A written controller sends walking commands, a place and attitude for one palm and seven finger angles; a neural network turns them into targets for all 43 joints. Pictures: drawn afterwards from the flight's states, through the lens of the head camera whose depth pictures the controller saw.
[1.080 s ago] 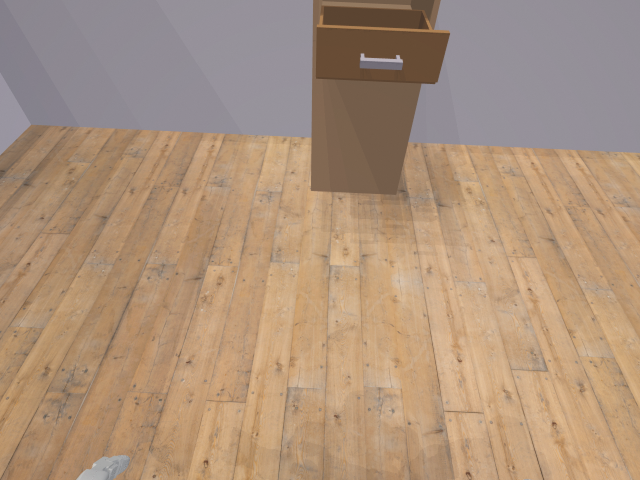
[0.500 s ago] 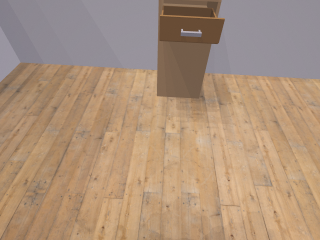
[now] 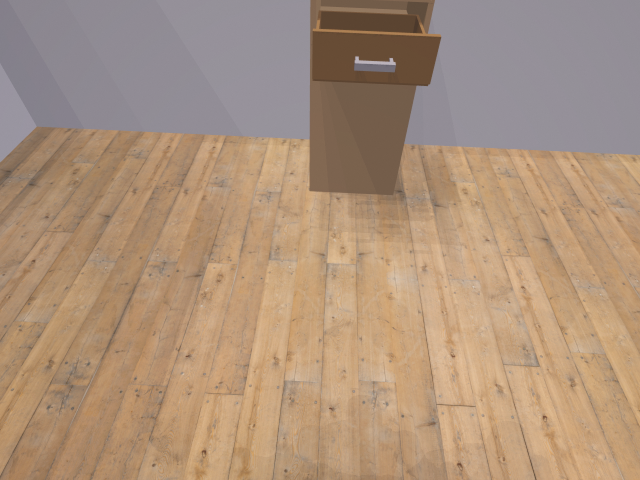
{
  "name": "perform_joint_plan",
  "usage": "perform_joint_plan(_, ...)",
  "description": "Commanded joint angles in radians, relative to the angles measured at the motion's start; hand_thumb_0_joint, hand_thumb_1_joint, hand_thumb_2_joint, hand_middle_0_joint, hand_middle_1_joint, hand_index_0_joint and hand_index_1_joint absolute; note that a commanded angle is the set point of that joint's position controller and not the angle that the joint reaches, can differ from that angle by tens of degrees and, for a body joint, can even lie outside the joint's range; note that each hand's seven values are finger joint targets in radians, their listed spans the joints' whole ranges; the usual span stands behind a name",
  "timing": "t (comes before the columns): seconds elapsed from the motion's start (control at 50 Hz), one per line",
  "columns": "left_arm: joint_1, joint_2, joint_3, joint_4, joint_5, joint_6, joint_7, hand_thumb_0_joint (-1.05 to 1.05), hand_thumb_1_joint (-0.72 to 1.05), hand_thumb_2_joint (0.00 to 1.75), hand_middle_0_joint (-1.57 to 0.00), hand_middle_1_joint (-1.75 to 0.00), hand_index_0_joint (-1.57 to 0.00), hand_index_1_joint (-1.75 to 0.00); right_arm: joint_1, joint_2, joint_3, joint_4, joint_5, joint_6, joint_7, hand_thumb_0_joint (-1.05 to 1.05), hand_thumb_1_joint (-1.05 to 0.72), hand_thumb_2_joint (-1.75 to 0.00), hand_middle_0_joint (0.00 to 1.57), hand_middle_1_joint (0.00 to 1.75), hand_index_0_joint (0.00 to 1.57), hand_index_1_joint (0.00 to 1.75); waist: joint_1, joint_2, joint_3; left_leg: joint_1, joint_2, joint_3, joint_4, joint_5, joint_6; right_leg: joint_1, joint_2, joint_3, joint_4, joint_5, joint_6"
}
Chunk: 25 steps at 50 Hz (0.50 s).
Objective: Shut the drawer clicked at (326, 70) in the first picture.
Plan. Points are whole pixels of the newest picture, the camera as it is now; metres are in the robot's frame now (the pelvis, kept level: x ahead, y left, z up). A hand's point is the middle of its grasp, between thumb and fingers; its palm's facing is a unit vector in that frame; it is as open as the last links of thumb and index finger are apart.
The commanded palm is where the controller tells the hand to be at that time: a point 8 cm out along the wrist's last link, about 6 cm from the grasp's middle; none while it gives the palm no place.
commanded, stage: look at it before walking up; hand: left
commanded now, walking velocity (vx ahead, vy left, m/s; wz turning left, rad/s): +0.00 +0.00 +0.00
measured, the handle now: (374, 63) +1.20 -0.10 +0.00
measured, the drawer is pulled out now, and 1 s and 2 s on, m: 0.29 0.29 0.29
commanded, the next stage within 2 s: walk to a spot facing it in 0.46 s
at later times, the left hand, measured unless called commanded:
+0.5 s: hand out of the picture +0.08 +0.25 -0.16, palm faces -0.03 -0.94 -0.34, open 7.4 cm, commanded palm none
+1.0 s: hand out of the picture +0.12 +0.15 -0.19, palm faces -0.15 -0.96 -0.23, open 7.4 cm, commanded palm none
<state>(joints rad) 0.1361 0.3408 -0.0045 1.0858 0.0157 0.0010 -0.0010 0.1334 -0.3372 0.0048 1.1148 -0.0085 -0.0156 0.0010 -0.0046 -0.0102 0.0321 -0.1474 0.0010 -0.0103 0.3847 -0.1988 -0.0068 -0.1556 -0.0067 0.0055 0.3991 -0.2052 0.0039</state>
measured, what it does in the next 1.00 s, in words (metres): lifts its right foot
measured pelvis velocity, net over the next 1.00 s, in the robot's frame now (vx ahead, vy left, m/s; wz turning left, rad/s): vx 0.08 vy -0.04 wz -0.20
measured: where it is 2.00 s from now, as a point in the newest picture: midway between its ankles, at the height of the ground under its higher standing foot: (355, 424)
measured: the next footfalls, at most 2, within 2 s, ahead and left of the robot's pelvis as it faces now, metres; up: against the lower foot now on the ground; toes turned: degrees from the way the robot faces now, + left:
left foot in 1.42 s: +0.41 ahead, +0.03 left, +0.00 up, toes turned -16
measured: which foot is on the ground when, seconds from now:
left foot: down 0.00-0.94, up 0.96-1.00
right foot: down 0.00-1.00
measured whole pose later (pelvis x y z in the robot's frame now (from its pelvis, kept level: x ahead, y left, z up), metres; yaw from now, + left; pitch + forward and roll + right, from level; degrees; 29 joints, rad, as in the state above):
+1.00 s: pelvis +0.08 -0.04 -0.03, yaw -11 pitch -2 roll +0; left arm 0.32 0.21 0.05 1.00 0.02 -0.03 -0.03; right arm 0.31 -0.24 -0.04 1.09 -0.02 0.00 0.00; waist 0.02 0.03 0.07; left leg -0.24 0.12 0.09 0.94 -0.50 -0.03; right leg -0.31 0.01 -0.09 0.69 -0.32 -0.05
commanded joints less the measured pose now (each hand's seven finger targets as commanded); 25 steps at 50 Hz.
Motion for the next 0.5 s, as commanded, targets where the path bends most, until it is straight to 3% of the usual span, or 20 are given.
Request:
perform_joint_plan(0.0,-0.039,0.205,0.039,-0.066,-0.005,-0.027,0.011,0.00,0.90,0.90,-0.20,-0.30,-0.20,-0.30,-0.051,-0.206,-0.041,-0.067,0.000,-0.021,-0.012,0.00,-0.90,-0.90,0.20,0.30,0.20,0.30,0.008,0.011,-0.058,-0.002,0.114,-0.101,-0.070,0.087,0.035,-0.005,-0.113,0.105,-0.084,0.046,-0.034)
perform_joint_plan(0.48,-0.036,0.207,0.038,-0.057,-0.005,-0.030,0.012,0.00,0.90,0.90,-0.20,-0.30,-0.20,-0.30,-0.066,-0.209,-0.040,-0.065,0.001,-0.020,-0.014,0.00,-0.90,-0.90,0.20,0.30,0.20,0.30,0.005,0.009,-0.058,0.032,0.119,-0.093,-0.078,0.145,0.031,0.013,-0.116,0.100,-0.088,0.136,-0.032)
